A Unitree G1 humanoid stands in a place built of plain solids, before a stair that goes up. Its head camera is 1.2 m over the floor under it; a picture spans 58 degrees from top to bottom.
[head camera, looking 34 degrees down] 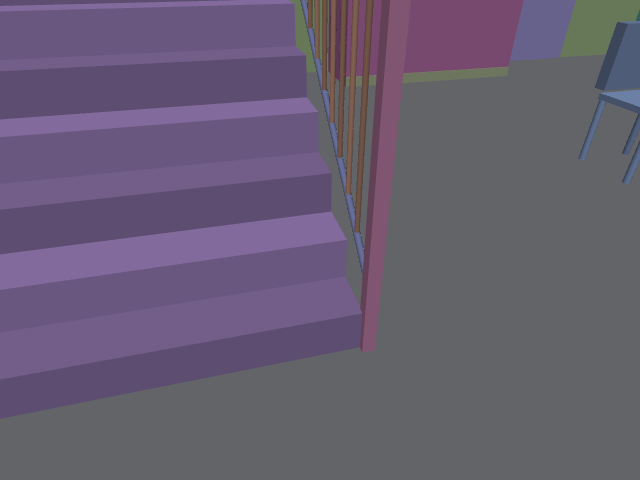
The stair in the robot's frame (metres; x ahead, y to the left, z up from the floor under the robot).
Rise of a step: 0.17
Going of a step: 0.21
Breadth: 1.21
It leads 14 degrees to the left of straight ahead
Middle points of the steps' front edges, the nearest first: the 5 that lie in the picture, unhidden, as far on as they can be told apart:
0.93 0.44 0.17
1.13 0.49 0.34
1.33 0.54 0.50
1.53 0.59 0.67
1.73 0.64 0.84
